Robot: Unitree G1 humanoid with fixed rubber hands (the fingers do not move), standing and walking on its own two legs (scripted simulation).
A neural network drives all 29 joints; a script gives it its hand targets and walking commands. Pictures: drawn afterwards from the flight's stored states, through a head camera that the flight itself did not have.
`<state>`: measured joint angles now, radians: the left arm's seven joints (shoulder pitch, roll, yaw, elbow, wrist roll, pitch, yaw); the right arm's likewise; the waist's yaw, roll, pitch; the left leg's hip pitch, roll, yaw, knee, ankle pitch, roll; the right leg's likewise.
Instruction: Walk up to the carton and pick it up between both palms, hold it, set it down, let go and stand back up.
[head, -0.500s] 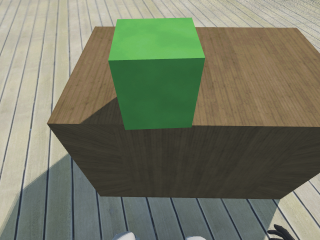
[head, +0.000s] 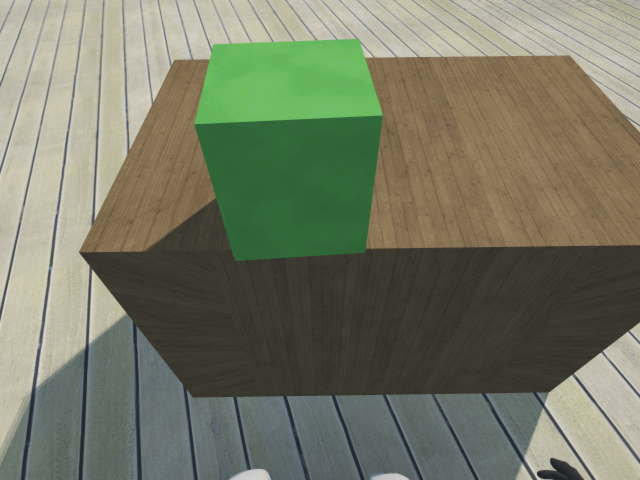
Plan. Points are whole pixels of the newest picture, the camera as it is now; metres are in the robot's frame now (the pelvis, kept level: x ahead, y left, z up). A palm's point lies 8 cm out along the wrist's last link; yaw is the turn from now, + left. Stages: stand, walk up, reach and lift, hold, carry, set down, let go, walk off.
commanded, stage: walk up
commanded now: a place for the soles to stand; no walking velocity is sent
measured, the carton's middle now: (294, 154) +0.55 +0.07 +0.10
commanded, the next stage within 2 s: none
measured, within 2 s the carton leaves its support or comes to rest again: neither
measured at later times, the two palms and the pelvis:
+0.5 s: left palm out of the picture +0.09 +0.29 -0.10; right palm out of the picture +0.10 -0.32 -0.10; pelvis +0.00 +0.00 +0.00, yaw -2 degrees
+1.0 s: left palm out of the picture +0.13 +0.42 -0.08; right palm out of the picture +0.12 -0.19 -0.06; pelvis +0.07 +0.12 +0.03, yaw +0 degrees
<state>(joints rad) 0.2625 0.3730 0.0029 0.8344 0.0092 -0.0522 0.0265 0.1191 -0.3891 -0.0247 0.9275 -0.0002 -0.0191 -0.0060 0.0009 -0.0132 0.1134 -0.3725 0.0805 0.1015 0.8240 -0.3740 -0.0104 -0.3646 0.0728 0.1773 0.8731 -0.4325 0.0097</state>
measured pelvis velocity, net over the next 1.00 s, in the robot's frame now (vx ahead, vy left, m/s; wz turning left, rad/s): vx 0.07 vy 0.12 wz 0.00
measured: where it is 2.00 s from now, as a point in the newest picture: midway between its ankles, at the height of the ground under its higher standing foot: outside the picture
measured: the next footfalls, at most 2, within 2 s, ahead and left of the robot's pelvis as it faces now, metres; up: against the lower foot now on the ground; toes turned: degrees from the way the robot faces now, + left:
right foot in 1.20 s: +0.21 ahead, +0.01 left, +0.00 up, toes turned +7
left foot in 1.36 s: +0.18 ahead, +0.25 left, +0.00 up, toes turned +3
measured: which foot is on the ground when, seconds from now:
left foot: down 0.00-1.00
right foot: down 0.00-0.76, up 0.78-1.00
